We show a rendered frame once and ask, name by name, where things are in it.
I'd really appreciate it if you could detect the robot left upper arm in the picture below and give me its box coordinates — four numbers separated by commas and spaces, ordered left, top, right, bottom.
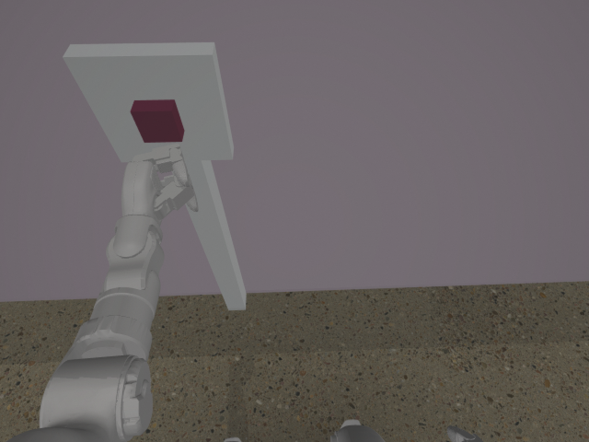
6, 355, 153, 442

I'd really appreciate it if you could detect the robot right shin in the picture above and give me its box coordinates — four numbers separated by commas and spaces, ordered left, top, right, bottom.
338, 419, 361, 432

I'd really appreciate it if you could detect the robot left forearm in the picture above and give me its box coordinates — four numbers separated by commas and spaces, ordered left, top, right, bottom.
40, 215, 165, 428

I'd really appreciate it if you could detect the button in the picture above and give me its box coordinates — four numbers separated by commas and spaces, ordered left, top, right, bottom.
131, 99, 184, 143

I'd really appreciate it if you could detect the panel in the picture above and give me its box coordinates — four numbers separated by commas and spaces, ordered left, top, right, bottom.
63, 42, 247, 310

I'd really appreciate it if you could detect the robot left hand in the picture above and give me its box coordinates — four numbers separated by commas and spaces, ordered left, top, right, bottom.
121, 144, 199, 226

